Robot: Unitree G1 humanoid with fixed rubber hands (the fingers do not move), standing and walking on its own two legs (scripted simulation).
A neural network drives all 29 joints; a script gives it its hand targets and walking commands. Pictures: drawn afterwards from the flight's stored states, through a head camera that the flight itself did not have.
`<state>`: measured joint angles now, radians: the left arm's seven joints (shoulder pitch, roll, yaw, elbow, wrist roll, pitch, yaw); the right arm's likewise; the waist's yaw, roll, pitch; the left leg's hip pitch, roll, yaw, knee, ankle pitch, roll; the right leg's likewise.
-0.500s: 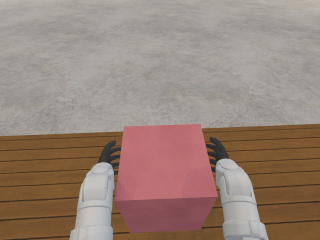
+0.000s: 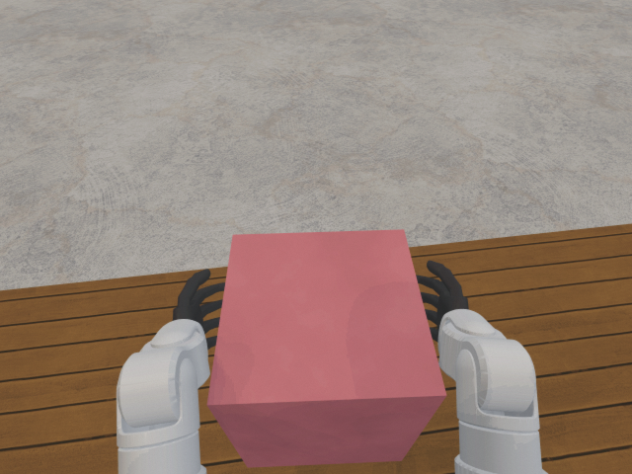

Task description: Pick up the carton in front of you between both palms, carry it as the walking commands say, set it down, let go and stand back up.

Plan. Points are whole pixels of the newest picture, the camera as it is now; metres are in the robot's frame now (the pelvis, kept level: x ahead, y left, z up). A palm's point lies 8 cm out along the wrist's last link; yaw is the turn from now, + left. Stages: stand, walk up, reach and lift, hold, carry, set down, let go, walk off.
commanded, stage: carry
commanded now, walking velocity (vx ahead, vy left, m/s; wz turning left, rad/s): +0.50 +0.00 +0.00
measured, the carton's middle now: (322, 354) +0.26 +0.00 +0.01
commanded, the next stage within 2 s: none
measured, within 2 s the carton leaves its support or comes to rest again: neither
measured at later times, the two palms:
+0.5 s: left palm (222, 166) +0.57 +0.15 +0.08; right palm (397, 154) +0.59 -0.15 +0.08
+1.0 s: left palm (240, 59) +0.95 +0.15 +0.10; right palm (369, 54) +0.95 -0.15 +0.10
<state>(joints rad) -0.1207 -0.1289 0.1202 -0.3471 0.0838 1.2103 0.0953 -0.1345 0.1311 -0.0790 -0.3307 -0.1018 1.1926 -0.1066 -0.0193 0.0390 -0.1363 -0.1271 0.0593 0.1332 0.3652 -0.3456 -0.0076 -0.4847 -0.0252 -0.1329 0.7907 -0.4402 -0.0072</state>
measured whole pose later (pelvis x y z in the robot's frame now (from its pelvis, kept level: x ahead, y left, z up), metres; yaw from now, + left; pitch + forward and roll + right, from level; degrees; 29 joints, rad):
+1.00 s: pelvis +0.65 +0.00 -0.01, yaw +2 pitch +3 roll +0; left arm -0.33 -0.08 0.14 -0.24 0.09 1.17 0.11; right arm -0.35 0.09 -0.13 -0.21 -0.08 1.14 -0.12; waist -0.03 0.01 -0.07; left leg -0.01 0.02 0.20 0.41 -0.45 0.01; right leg -0.62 -0.06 -0.15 0.64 -0.09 -0.06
